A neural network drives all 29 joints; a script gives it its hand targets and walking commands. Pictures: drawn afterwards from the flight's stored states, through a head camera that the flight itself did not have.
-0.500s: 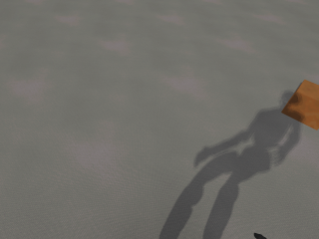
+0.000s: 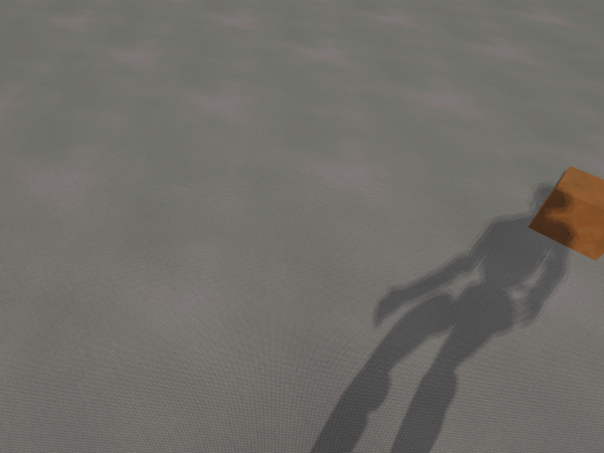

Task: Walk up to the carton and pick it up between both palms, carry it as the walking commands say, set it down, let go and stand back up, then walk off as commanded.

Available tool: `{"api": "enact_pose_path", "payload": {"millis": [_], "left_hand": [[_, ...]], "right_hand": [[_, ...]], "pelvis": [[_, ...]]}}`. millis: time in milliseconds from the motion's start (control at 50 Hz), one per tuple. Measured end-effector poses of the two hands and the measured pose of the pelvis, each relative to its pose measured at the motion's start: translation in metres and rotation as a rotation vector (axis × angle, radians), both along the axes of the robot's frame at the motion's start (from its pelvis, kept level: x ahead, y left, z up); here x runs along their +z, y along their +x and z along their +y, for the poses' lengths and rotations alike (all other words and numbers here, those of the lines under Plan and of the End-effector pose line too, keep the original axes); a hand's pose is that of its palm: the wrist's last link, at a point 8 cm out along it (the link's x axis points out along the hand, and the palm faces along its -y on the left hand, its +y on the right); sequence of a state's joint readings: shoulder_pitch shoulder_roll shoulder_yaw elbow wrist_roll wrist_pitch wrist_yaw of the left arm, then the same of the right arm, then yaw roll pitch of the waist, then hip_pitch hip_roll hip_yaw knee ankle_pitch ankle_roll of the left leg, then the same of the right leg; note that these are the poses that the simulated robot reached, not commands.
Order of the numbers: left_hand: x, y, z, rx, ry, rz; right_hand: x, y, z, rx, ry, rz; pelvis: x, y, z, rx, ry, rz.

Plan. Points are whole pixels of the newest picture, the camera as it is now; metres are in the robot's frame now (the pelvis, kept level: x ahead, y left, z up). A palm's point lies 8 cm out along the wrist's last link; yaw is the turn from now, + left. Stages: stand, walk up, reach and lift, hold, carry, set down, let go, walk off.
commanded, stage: stand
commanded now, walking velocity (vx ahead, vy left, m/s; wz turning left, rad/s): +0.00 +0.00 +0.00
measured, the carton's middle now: (582, 212) +1.11 -1.25 -0.65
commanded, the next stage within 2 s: walk up in 0.56 s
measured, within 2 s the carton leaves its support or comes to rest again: neither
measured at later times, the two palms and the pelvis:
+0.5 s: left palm out of the picture +0.08 +0.27 -0.11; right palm out of the picture +0.07 -0.29 -0.12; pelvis +0.00 -0.01 +0.01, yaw +0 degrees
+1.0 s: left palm (125, 449) +0.17 +0.24 -0.10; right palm out of the picture +0.03 -0.41 -0.12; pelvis +0.03 -0.06 -0.02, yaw -16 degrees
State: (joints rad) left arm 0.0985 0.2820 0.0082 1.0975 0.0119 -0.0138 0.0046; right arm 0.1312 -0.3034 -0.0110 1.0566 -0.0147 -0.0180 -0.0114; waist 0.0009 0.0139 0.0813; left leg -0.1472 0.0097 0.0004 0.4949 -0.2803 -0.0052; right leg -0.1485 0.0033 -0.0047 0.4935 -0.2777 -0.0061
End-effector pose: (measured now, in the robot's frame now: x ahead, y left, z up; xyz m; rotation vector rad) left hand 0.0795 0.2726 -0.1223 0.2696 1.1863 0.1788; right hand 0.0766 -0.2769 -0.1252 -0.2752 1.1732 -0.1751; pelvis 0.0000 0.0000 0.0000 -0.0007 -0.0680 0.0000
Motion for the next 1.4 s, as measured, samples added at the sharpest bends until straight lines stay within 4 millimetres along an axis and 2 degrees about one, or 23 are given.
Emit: {"api": "enact_pose_path", "payload": {"millis": [740,800,860,920,1020,1080,1160,1280,1340,1400], "left_hand": [[0.009,-0.003,-0.010,0.012,0.007,0.025],[0.008,0.001,-0.009,-0.028,-0.012,0.026],[0.009,0.016,-0.009,-0.120,-0.006,0.045],[0.013,0.042,-0.014,-0.190,0.007,0.035],[0.017,0.099,-0.036,-0.276,0.059,-0.046],[0.016,0.122,-0.053,-0.286,0.074,-0.113],[0.015,0.139,-0.080,-0.326,0.062,-0.108],[0.000,0.170,-0.116,-0.392,-0.020,-0.075],[-0.015,0.197,-0.133,-0.440,-0.046,-0.052],[-0.022,0.231,-0.159,-0.525,-0.045,-0.034]], "right_hand": [[0.004,-0.009,-0.014,-0.025,0.009,0.035],[0.006,-0.007,-0.022,-0.045,0.005,-0.018],[0.011,-0.014,-0.046,-0.100,-0.041,-0.105],[0.013,-0.028,-0.079,-0.155,-0.097,-0.136],[0.000,-0.048,-0.140,-0.237,-0.155,-0.127],[-0.005,-0.048,-0.161,-0.266,-0.159,-0.105],[0.001,-0.034,-0.166,-0.272,-0.140,-0.136],[0.011,-0.027,-0.157,-0.294,-0.122,-0.115],[0.013,-0.033,-0.156,-0.336,-0.150,-0.113],[0.016,-0.051,-0.157,-0.430,-0.172,-0.101]], "pelvis": [[0.009,0.001,-0.013,-0.005,0.002,-0.002],[0.005,0.002,-0.015,-0.057,0.015,0.007],[-0.002,0.006,-0.022,-0.129,0.043,0.015],[-0.007,0.013,-0.034,-0.192,0.066,0.008],[-0.028,0.030,-0.065,-0.274,0.053,0.000],[-0.035,0.039,-0.080,-0.294,0.018,0.013],[-0.029,0.054,-0.092,-0.334,-0.015,0.019],[-0.023,0.088,-0.109,-0.377,-0.019,0.019],[-0.027,0.109,-0.116,-0.415,0.004,0.010],[-0.029,0.125,-0.125,-0.464,0.034,0.005]]}}
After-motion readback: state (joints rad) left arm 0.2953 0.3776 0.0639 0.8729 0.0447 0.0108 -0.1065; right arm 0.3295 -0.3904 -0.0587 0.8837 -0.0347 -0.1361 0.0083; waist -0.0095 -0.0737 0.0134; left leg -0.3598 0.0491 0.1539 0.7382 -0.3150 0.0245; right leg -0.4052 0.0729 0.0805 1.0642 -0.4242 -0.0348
